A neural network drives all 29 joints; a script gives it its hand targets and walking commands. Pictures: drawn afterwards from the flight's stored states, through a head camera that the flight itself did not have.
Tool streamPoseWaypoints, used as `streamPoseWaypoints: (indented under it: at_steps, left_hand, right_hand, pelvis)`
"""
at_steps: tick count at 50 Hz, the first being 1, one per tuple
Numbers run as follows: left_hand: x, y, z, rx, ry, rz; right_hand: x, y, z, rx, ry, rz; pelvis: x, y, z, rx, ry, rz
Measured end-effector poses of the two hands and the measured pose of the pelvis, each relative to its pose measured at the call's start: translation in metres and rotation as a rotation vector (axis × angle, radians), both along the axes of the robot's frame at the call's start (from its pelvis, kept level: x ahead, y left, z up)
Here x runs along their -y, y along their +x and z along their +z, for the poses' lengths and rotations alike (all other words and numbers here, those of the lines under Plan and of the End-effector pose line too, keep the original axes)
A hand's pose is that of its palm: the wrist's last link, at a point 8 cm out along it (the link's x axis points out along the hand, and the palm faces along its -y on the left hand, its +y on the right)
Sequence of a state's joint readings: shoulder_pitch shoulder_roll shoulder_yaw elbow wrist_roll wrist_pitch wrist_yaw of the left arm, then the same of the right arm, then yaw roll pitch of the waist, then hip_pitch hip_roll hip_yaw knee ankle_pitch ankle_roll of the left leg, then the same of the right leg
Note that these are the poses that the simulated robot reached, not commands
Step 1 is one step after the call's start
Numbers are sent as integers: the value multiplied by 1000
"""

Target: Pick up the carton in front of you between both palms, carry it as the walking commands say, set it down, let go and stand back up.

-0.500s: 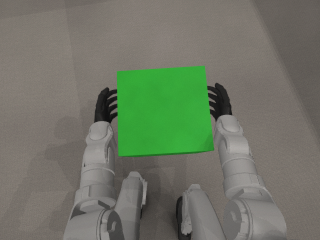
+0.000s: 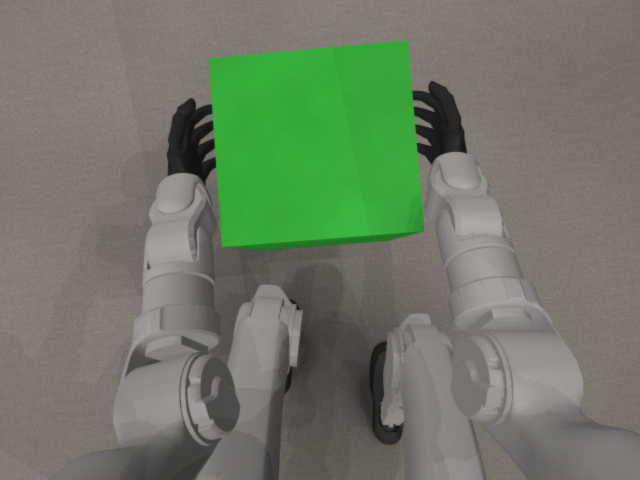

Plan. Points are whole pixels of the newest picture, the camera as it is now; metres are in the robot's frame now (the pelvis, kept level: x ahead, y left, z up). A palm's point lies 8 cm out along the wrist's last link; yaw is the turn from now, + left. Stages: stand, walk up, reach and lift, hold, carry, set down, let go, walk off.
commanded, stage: set down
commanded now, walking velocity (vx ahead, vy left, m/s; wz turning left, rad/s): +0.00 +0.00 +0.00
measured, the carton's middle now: (319, 170) +0.47 +0.09 -0.18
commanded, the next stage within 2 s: none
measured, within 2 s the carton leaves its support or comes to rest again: rests again in 1.62 s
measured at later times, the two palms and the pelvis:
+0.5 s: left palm (205, 177) +0.45 +0.26 -0.24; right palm (398, 158) +0.53 -0.03 -0.26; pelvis -0.02 +0.00 -0.10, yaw +1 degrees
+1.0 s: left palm (209, 180) +0.45 +0.27 -0.27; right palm (394, 166) +0.53 -0.03 -0.30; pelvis -0.02 -0.01 -0.13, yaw +1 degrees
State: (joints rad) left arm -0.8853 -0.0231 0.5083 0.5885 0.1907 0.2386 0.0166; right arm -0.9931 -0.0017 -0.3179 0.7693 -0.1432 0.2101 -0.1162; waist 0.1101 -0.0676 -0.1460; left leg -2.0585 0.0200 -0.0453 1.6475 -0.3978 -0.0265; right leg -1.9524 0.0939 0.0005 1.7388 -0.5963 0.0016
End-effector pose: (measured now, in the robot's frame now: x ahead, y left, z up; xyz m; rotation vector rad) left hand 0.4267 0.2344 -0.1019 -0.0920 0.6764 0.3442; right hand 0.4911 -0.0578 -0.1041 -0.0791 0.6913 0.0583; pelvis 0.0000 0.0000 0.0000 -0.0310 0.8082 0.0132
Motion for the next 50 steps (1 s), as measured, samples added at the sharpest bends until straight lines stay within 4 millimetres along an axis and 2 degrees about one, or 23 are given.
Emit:
streamPoseWaypoints:
  at_steps: [12,22,27,31,41,50]
  left_hand:
    - [-12,9,-74,-23,-5,23]
    - [-21,20,-133,-61,19,21]
    - [-35,28,-145,-68,41,30]
    - [-40,29,-153,-70,43,29]
    - [-30,30,-161,-89,18,-9]
    - [-33,28,-168,-107,23,-24]
  right_hand:
    - [-14,20,-70,-18,-27,44]
    - [-23,34,-135,-44,-42,87]
    - [-37,39,-161,-45,-34,122]
    - [-42,41,-173,-47,-28,133]
    - [-28,38,-184,-70,-31,127]
    - [-29,36,-193,-85,-21,151]
  pelvis:
    - [-6,-16,-53,-7,2,-4]
    - [-4,-22,-91,9,10,-10]
    - [0,-20,-106,18,19,-3]
    - [2,-18,-115,32,22,-3]
    - [6,-15,-124,42,31,-15]
    - [8,-18,-129,53,42,-30]
